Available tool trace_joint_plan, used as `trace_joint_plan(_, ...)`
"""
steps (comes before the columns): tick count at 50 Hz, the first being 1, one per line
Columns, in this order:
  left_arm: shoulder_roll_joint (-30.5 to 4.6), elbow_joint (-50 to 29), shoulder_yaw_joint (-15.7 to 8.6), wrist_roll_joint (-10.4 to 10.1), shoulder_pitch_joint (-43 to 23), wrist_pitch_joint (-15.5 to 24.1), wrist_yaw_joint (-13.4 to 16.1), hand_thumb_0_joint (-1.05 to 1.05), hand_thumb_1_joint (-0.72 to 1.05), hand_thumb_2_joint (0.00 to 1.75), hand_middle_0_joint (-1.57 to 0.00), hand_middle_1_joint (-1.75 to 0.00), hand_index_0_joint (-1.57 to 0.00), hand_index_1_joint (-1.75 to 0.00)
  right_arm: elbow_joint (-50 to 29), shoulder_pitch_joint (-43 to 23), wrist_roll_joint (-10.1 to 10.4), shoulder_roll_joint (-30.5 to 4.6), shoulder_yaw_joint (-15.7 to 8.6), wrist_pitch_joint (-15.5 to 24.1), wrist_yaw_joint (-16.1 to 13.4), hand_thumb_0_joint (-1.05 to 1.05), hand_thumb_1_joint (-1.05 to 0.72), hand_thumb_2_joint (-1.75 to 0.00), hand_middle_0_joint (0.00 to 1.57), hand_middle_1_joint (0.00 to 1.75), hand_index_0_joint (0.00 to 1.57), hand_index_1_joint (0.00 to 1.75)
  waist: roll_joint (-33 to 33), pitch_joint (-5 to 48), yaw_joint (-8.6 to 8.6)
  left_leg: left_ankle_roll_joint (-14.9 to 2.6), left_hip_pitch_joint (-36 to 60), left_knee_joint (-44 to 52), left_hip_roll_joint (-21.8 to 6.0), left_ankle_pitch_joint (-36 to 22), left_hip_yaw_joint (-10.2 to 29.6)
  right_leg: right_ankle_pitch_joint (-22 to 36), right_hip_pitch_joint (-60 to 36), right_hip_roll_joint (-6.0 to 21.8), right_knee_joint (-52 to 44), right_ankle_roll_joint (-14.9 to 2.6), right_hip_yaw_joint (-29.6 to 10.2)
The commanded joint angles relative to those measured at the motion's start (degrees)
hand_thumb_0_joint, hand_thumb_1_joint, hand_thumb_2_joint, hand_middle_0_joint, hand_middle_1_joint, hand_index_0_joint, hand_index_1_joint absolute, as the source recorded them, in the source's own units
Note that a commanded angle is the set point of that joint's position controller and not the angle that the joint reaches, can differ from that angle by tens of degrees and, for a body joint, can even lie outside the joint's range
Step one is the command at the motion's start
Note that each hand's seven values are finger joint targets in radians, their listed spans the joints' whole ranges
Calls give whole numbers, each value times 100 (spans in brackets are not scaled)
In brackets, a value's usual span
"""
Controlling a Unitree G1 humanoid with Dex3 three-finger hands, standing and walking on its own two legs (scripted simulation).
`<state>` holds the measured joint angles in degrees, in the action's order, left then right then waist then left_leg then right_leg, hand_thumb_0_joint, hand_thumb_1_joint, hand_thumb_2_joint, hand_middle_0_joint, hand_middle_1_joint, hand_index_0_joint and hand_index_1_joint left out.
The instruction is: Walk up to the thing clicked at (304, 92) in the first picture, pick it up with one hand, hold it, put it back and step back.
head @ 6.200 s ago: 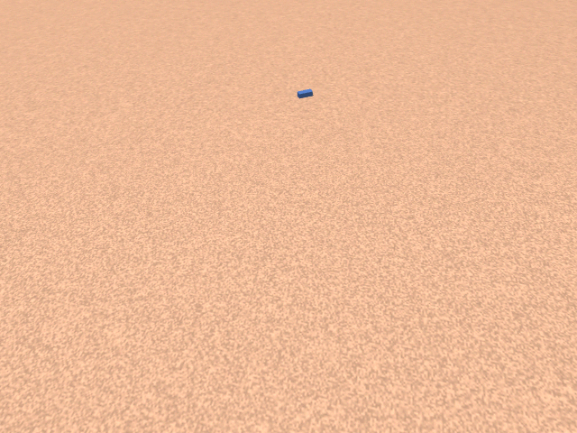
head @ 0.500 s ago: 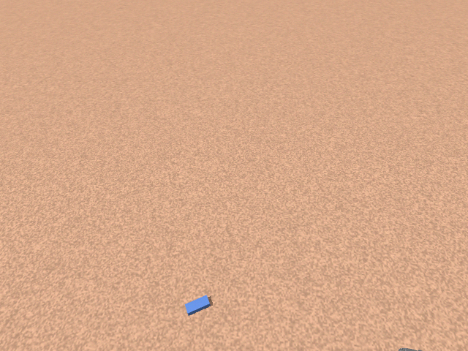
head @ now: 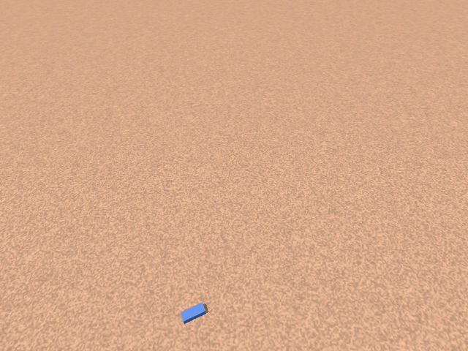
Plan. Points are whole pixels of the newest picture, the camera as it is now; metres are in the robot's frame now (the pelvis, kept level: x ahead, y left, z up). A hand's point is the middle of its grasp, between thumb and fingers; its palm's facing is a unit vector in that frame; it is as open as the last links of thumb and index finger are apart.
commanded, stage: walk up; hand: left
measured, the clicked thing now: (193, 312) +0.42 +0.21 -0.77
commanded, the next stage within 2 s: stand in 0.26 s
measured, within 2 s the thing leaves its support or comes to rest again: neither
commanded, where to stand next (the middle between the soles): +0.06 -0.01 m, yaw -1 degrees
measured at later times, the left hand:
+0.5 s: hand out of the picture +0.08 +0.25 -0.16, palm faces -0.02 -0.94 -0.34, open 7.4 cm
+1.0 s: hand out of the picture +0.10 +0.24 -0.15, palm faces -0.03 -0.94 -0.34, open 7.4 cm
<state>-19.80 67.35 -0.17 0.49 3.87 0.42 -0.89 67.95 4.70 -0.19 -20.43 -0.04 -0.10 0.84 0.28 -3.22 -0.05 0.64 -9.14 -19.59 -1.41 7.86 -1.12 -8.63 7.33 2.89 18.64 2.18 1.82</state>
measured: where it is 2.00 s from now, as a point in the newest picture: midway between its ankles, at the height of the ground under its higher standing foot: outside the picture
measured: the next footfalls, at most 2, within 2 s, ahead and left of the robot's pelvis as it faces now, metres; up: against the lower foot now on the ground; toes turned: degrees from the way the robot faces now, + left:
none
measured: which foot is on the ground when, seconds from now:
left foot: down 0.00-1.00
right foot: down 0.00-1.00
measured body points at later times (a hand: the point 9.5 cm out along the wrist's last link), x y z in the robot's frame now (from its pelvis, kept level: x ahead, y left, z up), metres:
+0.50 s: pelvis +0.01 +0.00 +0.00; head +0.02 -0.01 +0.45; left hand +0.09 +0.30 -0.13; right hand +0.10 -0.30 -0.13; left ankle +0.03 +0.13 -0.75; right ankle +0.02 -0.14 -0.75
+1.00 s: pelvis +0.02 -0.01 +0.00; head +0.03 -0.02 +0.45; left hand +0.10 +0.29 -0.13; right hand +0.10 -0.32 -0.13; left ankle +0.03 +0.13 -0.75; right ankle +0.02 -0.14 -0.75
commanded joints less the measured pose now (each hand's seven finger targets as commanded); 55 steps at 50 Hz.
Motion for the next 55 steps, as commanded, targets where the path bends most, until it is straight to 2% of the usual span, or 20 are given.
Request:
trace_joint_plan(1, -1214, -313, -250, -10, -323, 127, 109, 0, 90, 90, -20, -30, -20, -30, -376, -361, -4, -1191, -239, 146, -59, 0, -90, -90, 20, 30, 20, 30, 6, 518, -4, -136, 18, 432, -630, -78, 605, -14, -106, 474, -387, -247, -403)
trace_joint_plan(5, -1221, -342, -263, -12, -285, 124, 109, 0, 90, 90, -20, -30, -20, -30, -392, -311, -4, -1195, -239, 146, -64, 0, -90, -90, 20, 30, 20, 30, 5, 560, 9, -144, 74, 408, -629, -112, 586, 107, -128, 506, -360, -235, -418)
trace_joint_plan(9, -1212, -327, -268, -6, -300, 117, 111, 0, 90, 90, -20, -30, -20, -30, -390, -309, -6, -1173, -250, 138, -67, 0, -90, -90, 20, 30, 20, 30, -34, 475, -3, -143, 65, 427, -633, -78, 606, -49, -30, 476, -384, -246, -423)
trace_joint_plan(12, -1201, -352, -267, -10, -277, 112, 105, 0, 90, 90, -20, -30, -20, -30, -400, -317, -3, -1192, -246, 140, -71, 0, -90, -90, 20, 30, 20, 30, 18, 474, 3, -139, 53, 469, -632, 64, 626, -33, -25, 484, -357, -247, -429)
trace_joint_plan(13, -1206, -390, -243, 9, -204, 99, 100, 0, 90, 90, -20, -30, -20, -30, -470, -281, -45, -1165, -245, 148, -85, 0, -90, -90, 20, 30, 20, 30, -48, 424, -50, -71, 46, 529, -633, 165, 609, -181, 36, 488, -321, -238, -419)
trace_joint_plan(14, -1198, -396, -242, 7, -199, 91, 96, 0, 90, 90, -20, -30, -20, -30, -461, -309, -54, -1178, -242, 146, -92, 0, -90, -90, 20, 30, 20, 30, -42, 364, -27, -61, 27, 550, -624, 307, 618, -258, 126, 483, -340, -238, -438)
trace_joint_plan(17, -1218, -456, -246, 12, -226, 95, 91, 0, 90, 90, -20, -30, -20, -30, -485, -277, -51, -1193, -254, 152, -89, 0, -90, -90, 20, 30, 20, 30, 6, 440, -54, -74, 26, 522, -617, 230, 592, -164, 45, 507, -311, -254, -448)
trace_joint_plan(19, -1211, -462, -239, 6, -149, 107, 89, 0, 90, 90, -20, -30, -20, -30, -501, -326, -43, -1192, -252, 171, -88, 0, -90, -90, 20, 30, 20, 30, 33, 541, -29, -92, 185, 457, -661, -120, 586, 2, 24, 521, -270, -252, -455)
trace_joint_plan(20, -1231, -467, -245, -2, -141, 116, 86, 0, 90, 90, -20, -30, -20, -30, -500, -294, -44, -1186, -247, 178, -89, 0, -90, -90, 20, 30, 20, 30, 13, 478, -40, -67, 146, 485, -621, -34, 578, -10, 64, 518, -295, -244, -472)
trace_joint_plan(25, -1234, -518, -232, -5, -132, 133, 107, 0, 90, 90, -20, -30, -20, -30, -518, -347, -39, -1200, -256, 186, -90, 0, -90, -90, 20, 30, 20, 30, -31, 642, -27, -100, 385, 319, -695, -711, 544, 343, -33, 541, -275, -243, -447)
trace_joint_plan(28, -1262, -523, -234, -10, -126, 130, 112, 0, 90, 90, -20, -30, -20, -30, -502, -296, -32, -1171, -248, 169, -91, 0, -90, -90, 20, 30, 20, 30, -101, 613, -44, -83, 345, 320, -665, -730, 511, 432, -91, 542, -294, -235, -428)
trace_joint_plan(31, -1269, -507, -229, -17, -83, 119, 107, 0, 90, 90, -20, -30, -20, -30, -493, -338, -25, -1161, -230, 162, -87, 0, -90, -90, 20, 30, 20, 30, -55, 476, -27, -50, 299, 393, -648, -446, 518, 191, -20, 526, -343, -237, -442)
trace_joint_plan(36, -1280, -545, -241, -5, -95, 116, 110, 0, 90, 90, -20, -30, -20, -30, -506, -318, -42, -1194, -229, 172, -97, 0, -90, -90, 20, 30, 20, 30, -15, 576, -12, -73, 350, 369, -677, -608, 497, 376, -112, 552, -315, -254, -452)
trace_joint_plan(38, -1266, -538, -227, -7, -103, 115, 113, 0, 90, 90, -20, -30, -20, -30, -511, -340, -28, -1153, -214, 172, -92, 0, -90, -90, 20, 30, 20, 30, -69, 445, -18, -40, 277, 399, -663, -543, 509, 259, -56, 529, -354, -242, -427)
trace_joint_plan(43, -1265, -568, -218, -2, -101, 125, 120, 0, 90, 90, -20, -30, -20, -30, -517, -299, -41, -1204, -232, 168, -98, 0, -90, -90, 20, 30, 20, 30, -57, 589, -23, -60, 411, 337, -695, -776, 477, 510, -119, 553, -334, -254, -433)
trace_joint_plan(50, -1268, -577, -203, -1, -94, 120, 118, 0, 90, 90, -20, -30, -20, -30, -499, -263, -35, -1195, -225, 139, -89, 0, -90, -90, 20, 30, 20, 30, -56, 407, -32, -54, 256, 372, -633, -272, 460, 88, -34, 533, -474, -250, -457)
trace_joint_plan(53, -1299, -600, -222, -2, -144, 115, 117, 0, 90, 90, -20, -30, -20, -30, -511, -229, -36, -1167, -213, 152, -90, 0, -90, -90, 20, 30, 20, 30, -54, 457, -38, -52, 234, 414, -647, -358, 485, 210, -129, 541, -400, -272, -452)
trace_joint_plan(55, -1298, -599, -217, -3, -90, 122, 114, 0, 90, 90, -20, -30, -20, -30, -525, -257, -36, -1152, -207, 165, -91, 0, -90, -90, 20, 30, 20, 30, -56, 516, -15, -50, 347, 394, -665, -624, 480, 400, -96, 528, -361, -267, -438)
